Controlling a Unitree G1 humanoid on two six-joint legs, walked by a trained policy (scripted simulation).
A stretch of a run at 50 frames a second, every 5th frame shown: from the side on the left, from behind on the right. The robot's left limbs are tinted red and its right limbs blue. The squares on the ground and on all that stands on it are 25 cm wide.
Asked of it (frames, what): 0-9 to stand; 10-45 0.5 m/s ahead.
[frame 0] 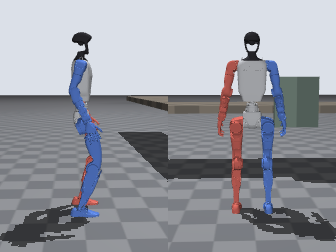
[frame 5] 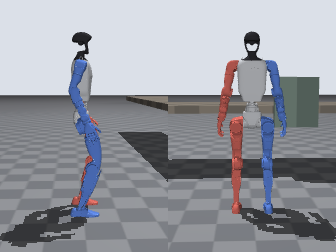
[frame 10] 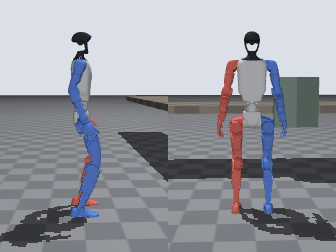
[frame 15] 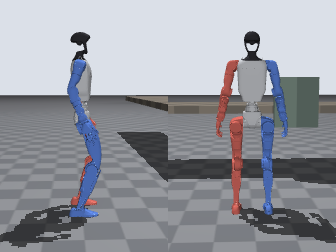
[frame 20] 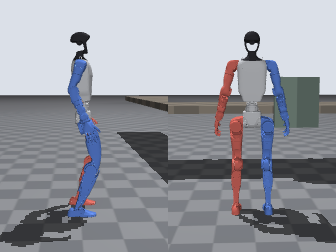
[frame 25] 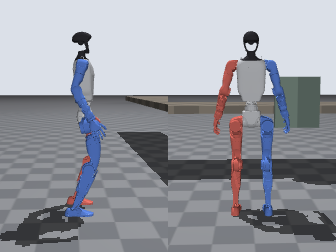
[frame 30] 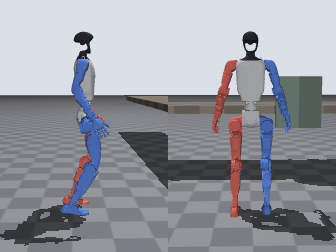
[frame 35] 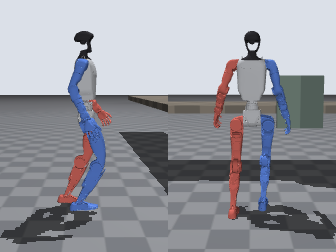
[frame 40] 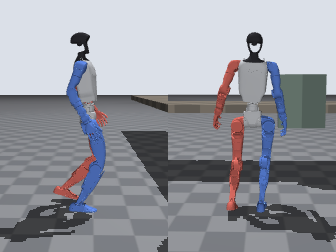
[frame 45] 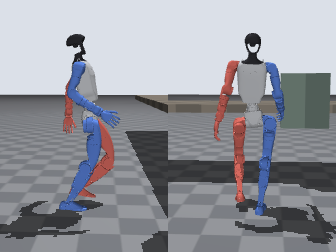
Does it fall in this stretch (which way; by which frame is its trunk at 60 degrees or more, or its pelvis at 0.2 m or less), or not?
no
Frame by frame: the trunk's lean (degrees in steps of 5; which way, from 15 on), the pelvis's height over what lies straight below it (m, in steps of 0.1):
0: 0, 0.8
5: 0, 0.8
10: 0, 0.8
15: 0, 0.8
20: 5, 0.8
25: 5, 0.8
30: 0, 0.8
35: 5, 0.8
40: 10, 0.7
45: 15 backward, 0.7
